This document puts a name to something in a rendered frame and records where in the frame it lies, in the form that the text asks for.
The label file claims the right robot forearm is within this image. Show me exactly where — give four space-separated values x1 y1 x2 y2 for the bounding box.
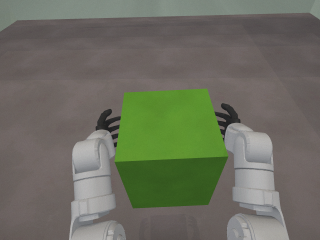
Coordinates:
224 123 290 240

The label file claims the carton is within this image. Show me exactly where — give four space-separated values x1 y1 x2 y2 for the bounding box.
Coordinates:
114 88 229 209

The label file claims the robot right hand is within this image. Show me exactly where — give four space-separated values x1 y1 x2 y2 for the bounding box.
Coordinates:
214 103 241 143

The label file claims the left robot forearm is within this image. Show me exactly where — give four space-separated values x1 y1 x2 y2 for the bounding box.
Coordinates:
69 129 116 240

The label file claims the robot left hand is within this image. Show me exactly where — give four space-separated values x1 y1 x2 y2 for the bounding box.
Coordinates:
95 109 121 147

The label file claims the right robot upper arm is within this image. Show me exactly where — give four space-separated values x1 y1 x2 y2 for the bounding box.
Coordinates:
227 213 289 240

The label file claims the left robot upper arm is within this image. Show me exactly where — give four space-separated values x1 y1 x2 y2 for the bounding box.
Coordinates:
71 220 126 240

